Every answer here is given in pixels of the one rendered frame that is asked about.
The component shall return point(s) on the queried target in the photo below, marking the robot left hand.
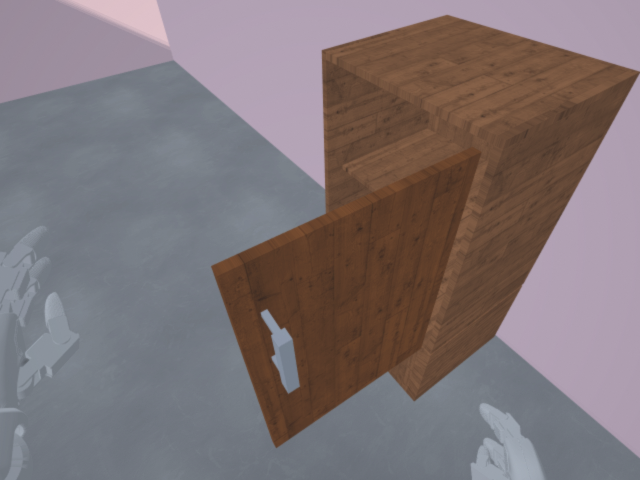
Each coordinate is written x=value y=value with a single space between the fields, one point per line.
x=20 y=281

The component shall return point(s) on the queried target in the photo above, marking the handle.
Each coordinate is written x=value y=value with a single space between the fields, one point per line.
x=284 y=358

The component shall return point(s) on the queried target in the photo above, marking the robot right hand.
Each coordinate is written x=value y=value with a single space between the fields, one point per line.
x=517 y=459

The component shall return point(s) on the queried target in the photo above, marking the cupboard door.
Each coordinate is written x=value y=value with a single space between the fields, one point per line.
x=355 y=289

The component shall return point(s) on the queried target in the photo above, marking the robot left forearm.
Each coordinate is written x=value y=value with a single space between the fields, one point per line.
x=15 y=459

